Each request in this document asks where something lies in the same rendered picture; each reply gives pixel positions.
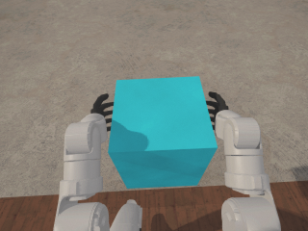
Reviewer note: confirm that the left robot thigh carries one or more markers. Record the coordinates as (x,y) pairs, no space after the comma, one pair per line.
(128,218)

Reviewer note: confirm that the robot right hand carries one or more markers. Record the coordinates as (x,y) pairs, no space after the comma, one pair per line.
(220,105)

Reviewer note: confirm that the left robot upper arm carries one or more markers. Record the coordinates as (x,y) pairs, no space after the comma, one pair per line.
(88,216)

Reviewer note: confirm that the robot right forearm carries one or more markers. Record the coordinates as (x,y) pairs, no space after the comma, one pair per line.
(243,150)

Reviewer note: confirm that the carton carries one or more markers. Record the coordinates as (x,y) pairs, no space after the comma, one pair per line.
(161,132)

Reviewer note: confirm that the robot left hand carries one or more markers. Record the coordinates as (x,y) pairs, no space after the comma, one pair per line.
(98,108)

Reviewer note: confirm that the robot left forearm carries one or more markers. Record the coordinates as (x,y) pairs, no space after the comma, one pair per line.
(82,165)

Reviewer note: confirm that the right robot upper arm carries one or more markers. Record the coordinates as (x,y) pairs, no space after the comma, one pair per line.
(248,214)

